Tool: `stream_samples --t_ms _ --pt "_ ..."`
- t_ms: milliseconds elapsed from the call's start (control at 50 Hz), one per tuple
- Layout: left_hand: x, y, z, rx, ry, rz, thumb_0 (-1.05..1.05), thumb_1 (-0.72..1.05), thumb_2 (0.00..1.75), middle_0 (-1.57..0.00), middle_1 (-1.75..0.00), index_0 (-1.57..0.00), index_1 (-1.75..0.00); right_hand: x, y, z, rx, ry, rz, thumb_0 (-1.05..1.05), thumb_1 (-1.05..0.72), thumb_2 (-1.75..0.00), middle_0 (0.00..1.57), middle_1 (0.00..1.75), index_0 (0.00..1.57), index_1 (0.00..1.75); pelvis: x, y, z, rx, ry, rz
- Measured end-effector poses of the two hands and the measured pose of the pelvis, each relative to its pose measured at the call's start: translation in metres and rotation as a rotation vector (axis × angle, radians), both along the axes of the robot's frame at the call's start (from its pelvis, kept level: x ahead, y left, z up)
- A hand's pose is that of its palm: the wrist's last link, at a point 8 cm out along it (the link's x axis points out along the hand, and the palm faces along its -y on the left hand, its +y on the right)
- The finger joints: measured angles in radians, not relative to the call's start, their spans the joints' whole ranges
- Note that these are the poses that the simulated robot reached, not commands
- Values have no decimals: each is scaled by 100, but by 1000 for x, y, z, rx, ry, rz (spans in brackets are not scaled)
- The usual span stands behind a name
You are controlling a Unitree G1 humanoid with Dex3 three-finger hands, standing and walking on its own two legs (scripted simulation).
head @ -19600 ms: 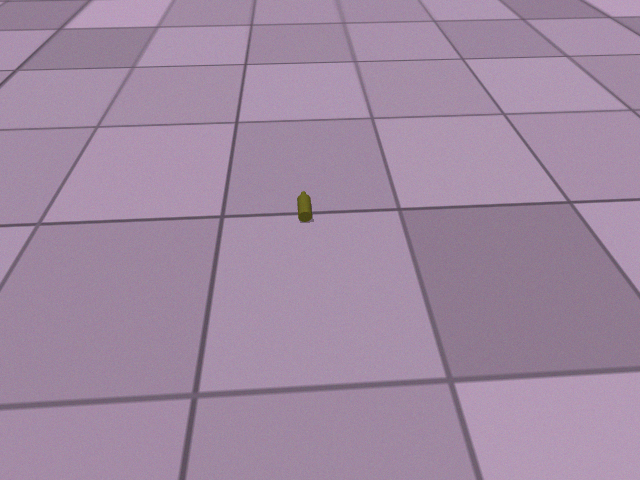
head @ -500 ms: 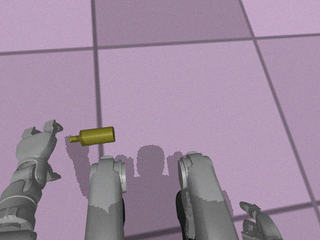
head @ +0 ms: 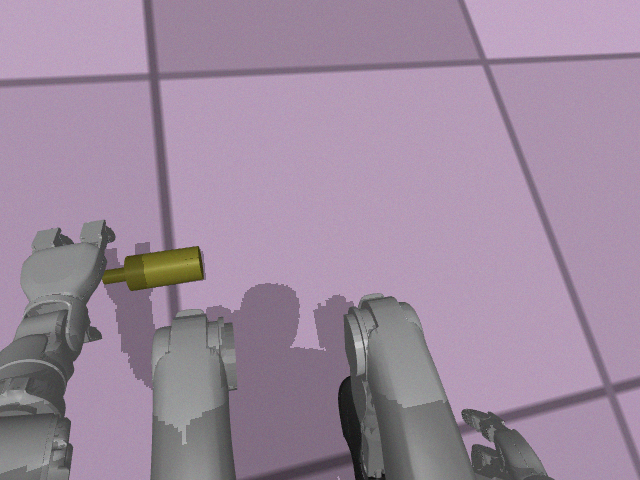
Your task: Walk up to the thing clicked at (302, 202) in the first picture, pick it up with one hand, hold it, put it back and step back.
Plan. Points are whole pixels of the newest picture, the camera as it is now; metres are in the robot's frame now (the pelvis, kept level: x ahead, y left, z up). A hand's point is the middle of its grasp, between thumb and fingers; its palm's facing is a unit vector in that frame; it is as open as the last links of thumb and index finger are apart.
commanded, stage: rise first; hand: left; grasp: from above
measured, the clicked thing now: (153, 269) +0.44 +0.24 -0.33
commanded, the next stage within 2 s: approach in 0.54 s
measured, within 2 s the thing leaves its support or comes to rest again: neither
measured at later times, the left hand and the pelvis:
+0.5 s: hand (100, 285) +0.39 +0.28 -0.20, palm faces -0.44 -0.08 -0.89, open 13.5 cm; pelvis +0.01 +0.00 -0.02, yaw +0 degrees
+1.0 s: hand (154, 251) +0.44 +0.21 -0.22, palm faces -0.41 -0.04 -0.91, open 13.7 cm; pelvis +0.01 -0.01 -0.03, yaw -1 degrees
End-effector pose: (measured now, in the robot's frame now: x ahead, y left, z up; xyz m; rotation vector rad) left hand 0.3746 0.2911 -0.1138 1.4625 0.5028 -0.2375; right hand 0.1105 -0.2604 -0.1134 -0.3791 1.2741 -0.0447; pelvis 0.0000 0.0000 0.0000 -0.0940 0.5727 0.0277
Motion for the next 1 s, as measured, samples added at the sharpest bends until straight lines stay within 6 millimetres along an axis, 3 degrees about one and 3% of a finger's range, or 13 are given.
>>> stream_samples --t_ms 280,740,860,1000 --pt "12 -5 -17 17 -13 -41 0 -44 94 -16 -90 -16 -90 -6 -4 -15 2 45 -5 0 -90 -90 20 30 20 30 4 -3 -13 4 9 -6" --pt "24 -15 -34 19 -4 -41 0 -40 90 -20 -89 -20 -89 -9 -10 -23 -2 77 -2 0 -90 -89 20 30 20 30 9 -5 -22 8 19 -12" --pt "36 -35 -41 15 3 -107 0 -42 91 -18 -92 -18 -91 -15 -11 -24 -8 83 12 0 -90 -89 20 30 20 30 8 -5 -26 9 16 -12" --pt "72 -75 -46 2 -59 -148 0 -44 93 -15 -96 -16 -95 -36 -16 -20 -24 101 5 0 -90 -89 20 30 20 30 7 -6 -32 1 16 -21"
